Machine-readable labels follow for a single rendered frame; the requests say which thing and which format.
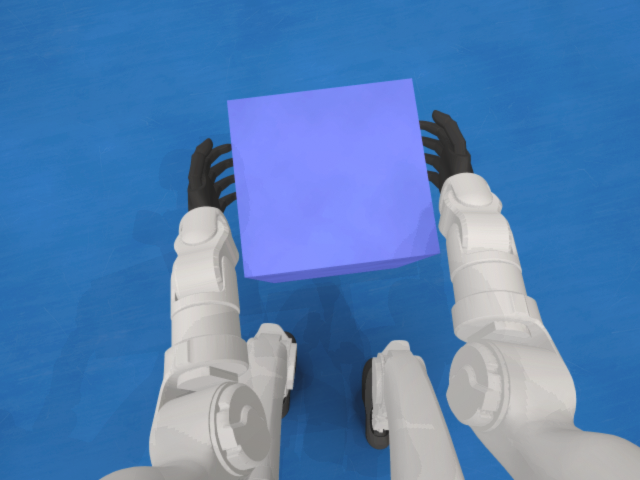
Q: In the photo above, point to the left robot upper arm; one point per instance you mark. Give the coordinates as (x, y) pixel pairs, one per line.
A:
(218, 433)

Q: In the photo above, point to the carton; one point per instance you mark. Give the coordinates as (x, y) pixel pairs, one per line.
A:
(331, 182)

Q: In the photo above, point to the robot right forearm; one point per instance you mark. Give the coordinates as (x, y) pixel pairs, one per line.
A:
(490, 296)

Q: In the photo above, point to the robot right shin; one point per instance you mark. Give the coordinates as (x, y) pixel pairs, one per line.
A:
(379, 416)

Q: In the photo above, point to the right robot upper arm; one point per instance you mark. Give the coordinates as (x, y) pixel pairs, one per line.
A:
(520, 402)

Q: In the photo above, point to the robot left forearm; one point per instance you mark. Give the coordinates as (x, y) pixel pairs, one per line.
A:
(207, 348)

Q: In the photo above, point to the robot right hand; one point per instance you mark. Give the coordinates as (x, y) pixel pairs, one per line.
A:
(453, 157)

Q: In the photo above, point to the robot left hand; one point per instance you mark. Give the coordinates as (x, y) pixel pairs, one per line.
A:
(202, 191)

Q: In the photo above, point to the left robot foot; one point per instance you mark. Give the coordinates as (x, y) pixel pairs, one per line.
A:
(286, 401)

